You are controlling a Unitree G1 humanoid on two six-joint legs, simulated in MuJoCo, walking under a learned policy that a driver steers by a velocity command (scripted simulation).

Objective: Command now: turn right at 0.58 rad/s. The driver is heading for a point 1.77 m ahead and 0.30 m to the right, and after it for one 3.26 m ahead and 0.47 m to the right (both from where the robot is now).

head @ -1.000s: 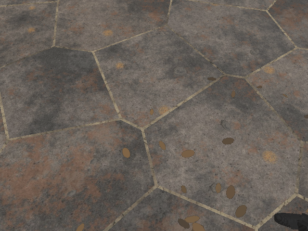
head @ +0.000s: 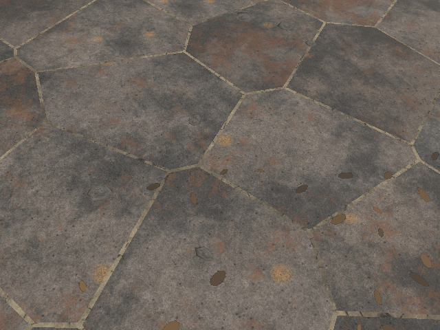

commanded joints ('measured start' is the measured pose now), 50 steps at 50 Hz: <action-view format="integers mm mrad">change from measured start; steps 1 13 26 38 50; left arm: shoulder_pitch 45 27 52 50 -100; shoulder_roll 70 42 90 -6 -30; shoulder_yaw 27 19 4 -41 -45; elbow -44 -85 -49 -14 -47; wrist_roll -6 -9 11 10 6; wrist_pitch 7 13 -62 -84 -131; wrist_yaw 0 -37 7 -25 -38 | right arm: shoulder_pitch -86 -57 -122 158 160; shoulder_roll -124 -203 -110 -165 -155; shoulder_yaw -25 -63 -32 -35 -10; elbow -95 -62 -75 -11 18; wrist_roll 12 55 29 32 33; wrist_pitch -7 12 -36 -101 -83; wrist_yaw -14 4 33 48 32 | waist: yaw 27 15 46 -79 -56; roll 171 237 -124 70 134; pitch -45 -99 -54 -58 45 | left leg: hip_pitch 130 168 -306 307 234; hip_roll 223 283 25 154 167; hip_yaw -150 8 -2 -158 -121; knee -167 -36 323 -107 -359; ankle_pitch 330 351 -6 -78 208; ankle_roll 179 145 -51 101 197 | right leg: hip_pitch -98 284 442 99 -148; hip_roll -66 -92 -299 -168 -187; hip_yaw -37 -206 229 124 -106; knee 182 -556 -832 -438 -263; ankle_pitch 40 206 5 -38 379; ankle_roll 47 -41 -255 -141 -10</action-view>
